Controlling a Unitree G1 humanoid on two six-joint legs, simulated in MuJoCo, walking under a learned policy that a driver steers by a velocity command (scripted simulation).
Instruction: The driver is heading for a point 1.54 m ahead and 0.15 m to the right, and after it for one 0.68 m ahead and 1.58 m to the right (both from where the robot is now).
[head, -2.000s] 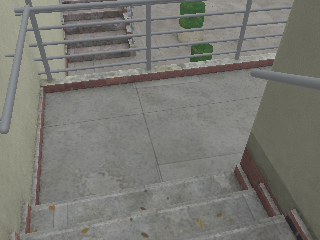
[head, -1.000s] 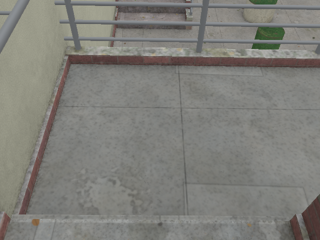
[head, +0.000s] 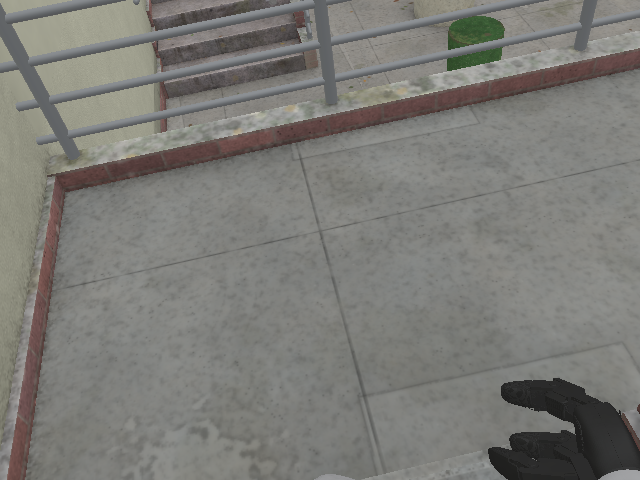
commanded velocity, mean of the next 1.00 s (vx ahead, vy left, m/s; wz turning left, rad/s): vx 0.00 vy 0.00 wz -0.34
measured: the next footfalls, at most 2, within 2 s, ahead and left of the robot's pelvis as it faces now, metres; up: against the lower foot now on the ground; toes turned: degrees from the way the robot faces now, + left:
left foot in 0.26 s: -0.09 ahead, +0.18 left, +0.16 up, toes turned -20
right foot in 0.76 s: -0.06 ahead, -0.03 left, +0.16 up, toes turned -16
